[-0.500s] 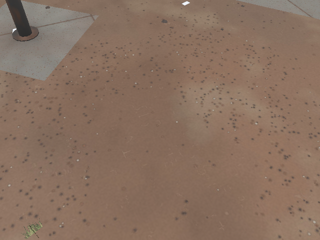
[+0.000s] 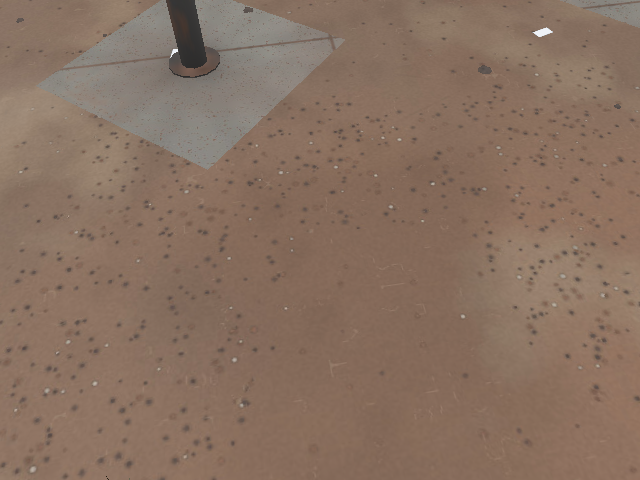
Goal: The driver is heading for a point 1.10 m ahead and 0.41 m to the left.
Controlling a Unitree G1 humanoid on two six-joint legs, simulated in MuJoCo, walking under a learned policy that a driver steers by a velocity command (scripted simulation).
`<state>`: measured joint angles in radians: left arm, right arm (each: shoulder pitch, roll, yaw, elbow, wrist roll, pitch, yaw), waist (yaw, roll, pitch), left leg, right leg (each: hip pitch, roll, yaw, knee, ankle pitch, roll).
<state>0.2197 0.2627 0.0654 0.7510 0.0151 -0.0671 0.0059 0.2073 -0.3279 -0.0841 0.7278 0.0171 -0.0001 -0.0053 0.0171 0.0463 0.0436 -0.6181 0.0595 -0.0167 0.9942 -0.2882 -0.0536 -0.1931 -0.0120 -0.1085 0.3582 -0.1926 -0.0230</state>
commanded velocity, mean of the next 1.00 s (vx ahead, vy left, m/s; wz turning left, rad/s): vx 0.05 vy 0.00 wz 0.49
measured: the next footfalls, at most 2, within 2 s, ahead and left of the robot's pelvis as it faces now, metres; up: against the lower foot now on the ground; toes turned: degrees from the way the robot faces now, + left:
left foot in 0.20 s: +0.19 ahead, +0.14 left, +0.00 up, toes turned +9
right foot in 0.62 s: +0.22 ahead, -0.09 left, +0.00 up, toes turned +27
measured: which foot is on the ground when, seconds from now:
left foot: up 0.00-0.18, down 0.20-0.62, up 0.64-0.96, down 0.98-1.00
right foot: down 0.00-0.20, up 0.22-0.60, down 0.62-1.00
